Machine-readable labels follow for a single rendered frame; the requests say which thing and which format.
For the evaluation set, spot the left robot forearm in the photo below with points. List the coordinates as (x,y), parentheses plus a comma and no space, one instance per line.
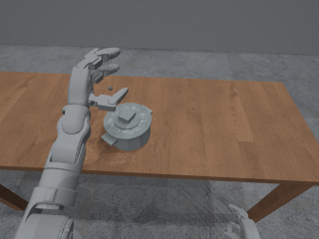
(58,183)

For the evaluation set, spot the right robot hand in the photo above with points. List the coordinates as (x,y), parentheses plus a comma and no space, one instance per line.
(247,228)

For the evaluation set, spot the lid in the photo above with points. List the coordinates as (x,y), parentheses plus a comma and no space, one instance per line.
(122,130)

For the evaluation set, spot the left robot hand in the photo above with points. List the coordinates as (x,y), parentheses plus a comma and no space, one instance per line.
(89,72)

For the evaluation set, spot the pot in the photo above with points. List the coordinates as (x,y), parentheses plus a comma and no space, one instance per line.
(128,145)

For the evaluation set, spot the knob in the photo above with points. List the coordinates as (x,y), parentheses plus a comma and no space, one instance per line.
(126,115)

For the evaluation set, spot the table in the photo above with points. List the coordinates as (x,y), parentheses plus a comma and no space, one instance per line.
(202,129)

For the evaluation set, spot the robot left upper arm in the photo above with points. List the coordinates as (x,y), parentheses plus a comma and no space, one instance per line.
(47,226)

